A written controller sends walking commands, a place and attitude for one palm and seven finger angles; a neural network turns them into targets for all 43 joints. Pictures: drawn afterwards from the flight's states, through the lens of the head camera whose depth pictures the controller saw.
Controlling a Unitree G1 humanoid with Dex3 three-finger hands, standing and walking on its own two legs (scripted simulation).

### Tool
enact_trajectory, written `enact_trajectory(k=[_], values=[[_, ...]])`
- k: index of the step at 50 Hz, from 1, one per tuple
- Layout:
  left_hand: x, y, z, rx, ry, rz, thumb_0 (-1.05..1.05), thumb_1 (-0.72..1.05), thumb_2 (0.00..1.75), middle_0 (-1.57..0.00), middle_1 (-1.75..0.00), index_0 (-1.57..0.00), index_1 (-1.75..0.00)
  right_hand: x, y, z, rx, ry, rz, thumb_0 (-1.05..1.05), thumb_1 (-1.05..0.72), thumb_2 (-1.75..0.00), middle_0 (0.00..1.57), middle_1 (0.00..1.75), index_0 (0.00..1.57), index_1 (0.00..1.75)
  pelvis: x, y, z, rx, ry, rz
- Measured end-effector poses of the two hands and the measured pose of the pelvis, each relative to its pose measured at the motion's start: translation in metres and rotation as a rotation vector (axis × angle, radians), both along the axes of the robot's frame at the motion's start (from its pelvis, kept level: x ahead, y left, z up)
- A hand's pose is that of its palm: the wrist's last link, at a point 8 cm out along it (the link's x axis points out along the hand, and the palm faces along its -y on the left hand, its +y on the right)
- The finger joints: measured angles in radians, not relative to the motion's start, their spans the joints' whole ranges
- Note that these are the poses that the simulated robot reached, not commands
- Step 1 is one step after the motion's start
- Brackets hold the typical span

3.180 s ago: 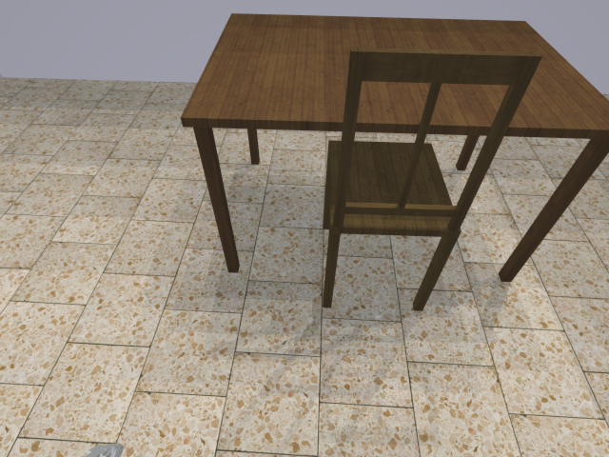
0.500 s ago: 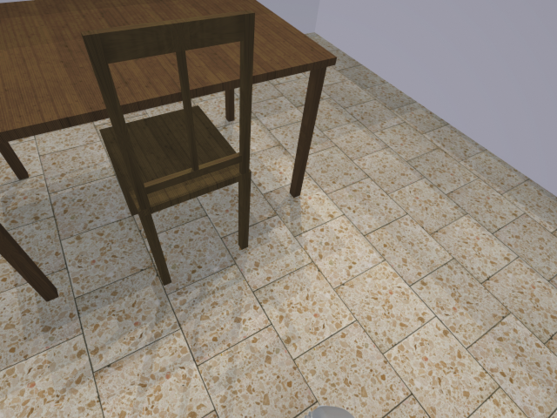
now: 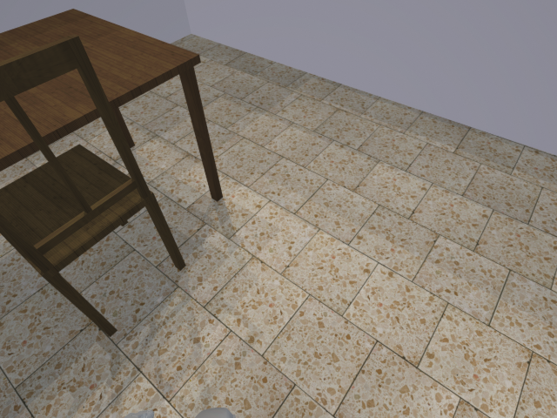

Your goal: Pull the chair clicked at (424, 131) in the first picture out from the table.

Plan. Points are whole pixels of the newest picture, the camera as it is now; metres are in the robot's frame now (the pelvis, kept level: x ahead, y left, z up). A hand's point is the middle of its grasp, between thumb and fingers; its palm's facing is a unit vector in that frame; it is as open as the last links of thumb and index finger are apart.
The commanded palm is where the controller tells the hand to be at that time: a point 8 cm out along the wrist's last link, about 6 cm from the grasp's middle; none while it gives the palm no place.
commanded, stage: walk to a spot facing it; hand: left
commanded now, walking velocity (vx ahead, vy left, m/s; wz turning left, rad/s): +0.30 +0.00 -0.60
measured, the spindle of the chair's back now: (54, 163) +0.66 +0.57 -0.06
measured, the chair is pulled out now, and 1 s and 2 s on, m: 0.00 0.00 0.00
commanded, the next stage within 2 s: turn to face it in 1.10 s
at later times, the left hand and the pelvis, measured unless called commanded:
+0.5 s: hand (156, 386) +0.21 +0.24 -0.18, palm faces -0.23 -0.96 -0.16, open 7.4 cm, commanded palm none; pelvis +0.11 +0.05 +0.00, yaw -18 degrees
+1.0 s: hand (272, 262) +0.46 +0.04 -0.16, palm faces -0.53 -0.82 -0.23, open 7.3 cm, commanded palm none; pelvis +0.28 -0.08 -0.01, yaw -34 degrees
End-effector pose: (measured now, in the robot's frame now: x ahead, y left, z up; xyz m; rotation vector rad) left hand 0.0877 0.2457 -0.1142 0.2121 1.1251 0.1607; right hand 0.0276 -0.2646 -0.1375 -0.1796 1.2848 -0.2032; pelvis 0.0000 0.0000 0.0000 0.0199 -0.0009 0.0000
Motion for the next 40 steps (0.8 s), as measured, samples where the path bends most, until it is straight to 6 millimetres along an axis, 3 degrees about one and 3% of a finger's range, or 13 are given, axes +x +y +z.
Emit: enact_trajectory(k=[5,10,12,15,21,26,30,34,37,40], values=[[-0.013,0.008,-0.007,-0.024,0.057,-0.004,0.00,0.90,0.89,-0.20,-0.30,-0.21,-0.30,0.030,0.011,0.011,-0.006,-0.084,-0.006,0.01,-0.91,-0.90,0.19,0.30,0.20,0.30,0.012,0.010,0.002,-0.004,0.013,-0.053],[-0.024,0.032,-0.023,-0.045,0.141,0.008,0.00,0.90,0.89,-0.20,-0.30,-0.21,-0.30,0.069,0.034,0.024,-0.033,-0.176,-0.008,0.01,-0.91,-0.90,0.19,0.30,0.20,0.30,0.031,0.032,0.000,-0.018,0.022,-0.116],[-0.023,0.044,-0.035,-0.054,0.179,0.001,0.00,0.90,0.89,-0.20,-0.30,-0.21,-0.30,0.081,0.044,0.024,-0.057,-0.226,-0.019,0.01,-0.91,-0.90,0.19,0.30,0.20,0.30,0.040,0.043,-0.008,-0.035,0.024,-0.146],[-0.007,0.056,-0.041,-0.060,0.233,-0.044,0.01,0.91,0.89,-0.20,-0.30,-0.20,-0.30,0.080,0.058,0.029,-0.069,-0.243,-0.065,0.01,-0.91,-0.90,0.20,0.30,0.20,0.30,0.054,0.051,-0.007,-0.036,0.011,-0.194],[0.066,0.058,-0.034,-0.075,0.201,-0.146,0.01,0.91,0.89,-0.19,-0.30,-0.20,-0.30,0.044,0.084,0.030,-0.051,-0.117,-0.194,0.00,-0.91,-0.90,0.20,0.30,0.20,0.30,0.090,0.055,0.004,-0.051,0.004,-0.268],[0.139,0.034,-0.034,-0.078,0.166,-0.242,0.01,0.91,0.90,-0.19,-0.30,-0.20,-0.30,0.003,0.104,0.020,-0.013,0.038,-0.326,0.01,-0.91,-0.90,0.20,0.30,0.20,0.30,0.120,0.048,0.002,-0.049,0.004,-0.331],[0.204,-0.006,-0.037,-0.089,0.142,-0.347,0.01,0.91,0.90,-0.19,-0.30,-0.20,-0.29,-0.025,0.121,0.013,0.037,0.170,-0.431,0.01,-0.91,-0.90,0.20,0.30,0.20,0.30,0.146,0.036,-0.003,-0.042,0.005,-0.381],[0.276,-0.063,-0.040,-0.102,0.089,-0.472,0.01,0.91,0.90,-0.19,-0.30,-0.20,-0.29,-0.044,0.135,0.007,0.097,0.293,-0.534,0.01,-0.91,-0.90,0.20,0.30,0.20,0.30,0.174,0.015,-0.013,-0.037,0.007,-0.427],[0.328,-0.110,-0.044,-0.107,0.014,-0.546,0.01,0.91,0.90,-0.19,-0.30,-0.20,-0.30,-0.046,0.133,-0.001,0.142,0.366,-0.599,0.01,-0.91,-0.90,0.20,0.30,0.20,0.30,0.198,-0.008,-0.025,-0.033,0.000,-0.466],[0.363,-0.142,-0.047,-0.104,-0.066,-0.570,0.00,0.91,0.90,-0.19,-0.30,-0.20,-0.30,-0.030,0.112,-0.016,0.164,0.375,-0.642,0.01,-0.91,-0.90,0.20,0.30,0.20,0.30,0.219,-0.033,-0.037,-0.018,-0.015,-0.503]])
